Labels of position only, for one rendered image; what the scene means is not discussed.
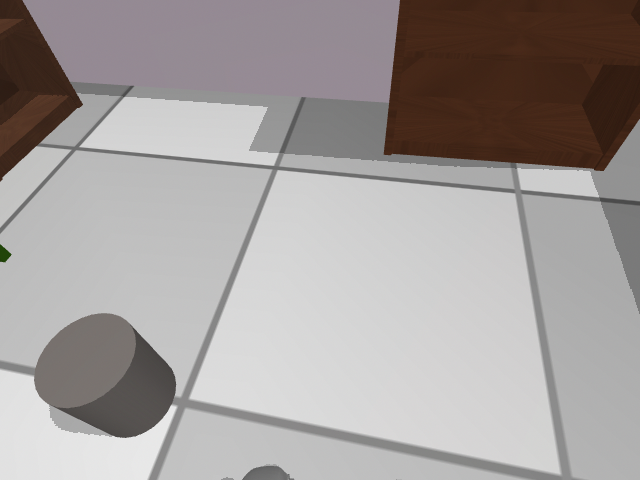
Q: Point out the bookshelf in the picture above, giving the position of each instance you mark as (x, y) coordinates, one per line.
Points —
(546, 82)
(35, 93)

